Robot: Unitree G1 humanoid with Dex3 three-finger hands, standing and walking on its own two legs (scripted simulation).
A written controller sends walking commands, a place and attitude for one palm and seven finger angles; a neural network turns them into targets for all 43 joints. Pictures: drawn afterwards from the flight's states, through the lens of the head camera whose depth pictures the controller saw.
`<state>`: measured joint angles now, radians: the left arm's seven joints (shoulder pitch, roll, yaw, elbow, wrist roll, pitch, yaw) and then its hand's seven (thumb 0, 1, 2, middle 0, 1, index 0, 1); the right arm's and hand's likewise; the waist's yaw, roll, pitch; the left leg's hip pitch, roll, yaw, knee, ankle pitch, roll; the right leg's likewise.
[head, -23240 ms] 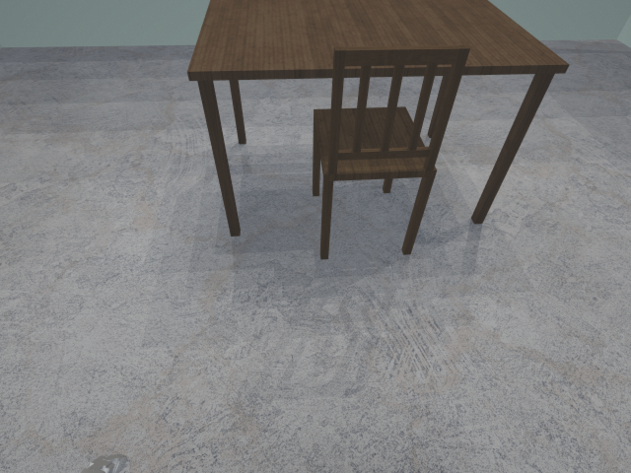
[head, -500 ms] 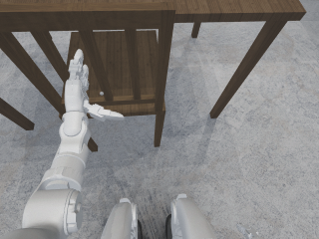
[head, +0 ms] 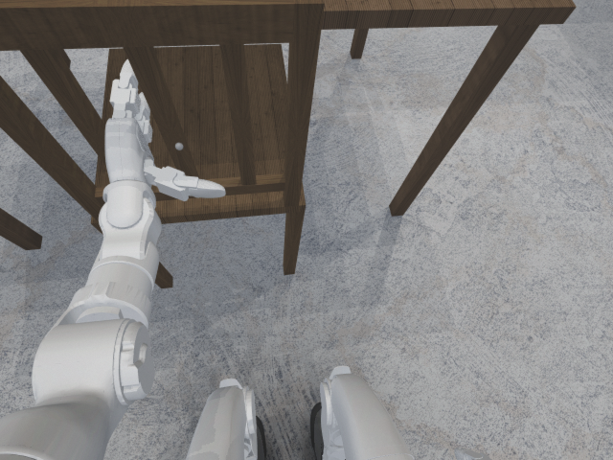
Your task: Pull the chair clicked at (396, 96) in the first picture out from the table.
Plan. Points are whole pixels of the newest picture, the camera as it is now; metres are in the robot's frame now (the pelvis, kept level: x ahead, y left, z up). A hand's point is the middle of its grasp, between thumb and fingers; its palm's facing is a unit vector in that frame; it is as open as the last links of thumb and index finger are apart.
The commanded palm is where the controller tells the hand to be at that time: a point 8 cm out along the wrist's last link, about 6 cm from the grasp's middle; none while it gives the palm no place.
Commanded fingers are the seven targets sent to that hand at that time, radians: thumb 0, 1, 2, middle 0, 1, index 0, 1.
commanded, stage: push the fingers through the gap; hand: left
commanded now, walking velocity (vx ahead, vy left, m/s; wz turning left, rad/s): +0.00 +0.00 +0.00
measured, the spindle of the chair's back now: (171, 130) +0.54 +0.14 +0.03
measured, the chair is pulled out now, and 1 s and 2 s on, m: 0.00 0.00 0.03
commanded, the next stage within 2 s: hook a spindle and tug to test in 0.44 s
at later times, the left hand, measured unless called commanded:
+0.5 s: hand (177, 145) +0.51 +0.13 +0.04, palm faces +0.08 -1.00 -0.04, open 17.0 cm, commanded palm +0.47 +0.17 +0.03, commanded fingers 0.00 -0.50 0.30 -0.06 -0.08 -0.06 -0.08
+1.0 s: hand (185, 143) +0.51 +0.12 +0.03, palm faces +0.05 -1.00 -0.04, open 14.0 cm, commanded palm +0.48 +0.16 +0.03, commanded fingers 0.00 0.00 0.52 -0.48 -1.40 -0.48 -1.40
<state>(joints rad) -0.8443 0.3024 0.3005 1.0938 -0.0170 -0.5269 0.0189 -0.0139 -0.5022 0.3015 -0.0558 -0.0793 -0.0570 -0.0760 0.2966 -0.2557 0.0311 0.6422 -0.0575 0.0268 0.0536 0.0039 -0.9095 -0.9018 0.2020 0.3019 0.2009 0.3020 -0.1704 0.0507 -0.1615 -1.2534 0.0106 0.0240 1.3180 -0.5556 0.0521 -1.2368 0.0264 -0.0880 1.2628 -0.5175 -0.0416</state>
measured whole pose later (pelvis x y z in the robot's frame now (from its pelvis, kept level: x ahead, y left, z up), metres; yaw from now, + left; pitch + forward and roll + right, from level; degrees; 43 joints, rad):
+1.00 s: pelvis +0.00 +0.00 +0.00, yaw +0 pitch +29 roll -3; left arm -0.86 0.30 0.29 1.11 0.00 -0.54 0.04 -0.01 -0.40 0.35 -0.31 -0.88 -0.31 -0.87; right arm 0.30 -0.25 0.03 0.63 -0.06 0.06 0.07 0.00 -0.91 -0.90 0.20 0.30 0.20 0.30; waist -0.18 0.05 -0.16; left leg -1.26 0.01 0.02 1.32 -0.56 0.05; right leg -1.24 0.03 -0.09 1.26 -0.52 -0.04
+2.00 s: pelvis +0.04 -0.01 +0.02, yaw -1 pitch +27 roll -1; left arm -0.55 0.20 0.21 0.80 -0.07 -0.49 0.05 0.02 0.74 0.78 -0.45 -1.45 -0.41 -1.45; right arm 0.30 -0.24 0.01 0.59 -0.04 0.06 0.08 0.00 -0.91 -0.90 0.20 0.30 0.20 0.30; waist -0.13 0.05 -0.18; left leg -1.11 0.02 0.04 1.21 -0.58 0.04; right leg -1.12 0.05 -0.06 1.18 -0.54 -0.05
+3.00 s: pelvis -0.03 -0.01 +0.11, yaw -1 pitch +8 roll +0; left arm -0.55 0.16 0.03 1.06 -0.08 -0.23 0.08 0.03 0.69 0.76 -0.30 -1.09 -0.49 -1.44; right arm 0.23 -0.25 0.02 0.72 0.08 0.04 -0.11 0.01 -0.91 -0.90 0.21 0.30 0.20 0.30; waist -0.10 0.03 0.09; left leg -0.52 0.00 0.07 0.59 -0.21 0.04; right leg -0.53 0.04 -0.03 0.56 -0.17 -0.04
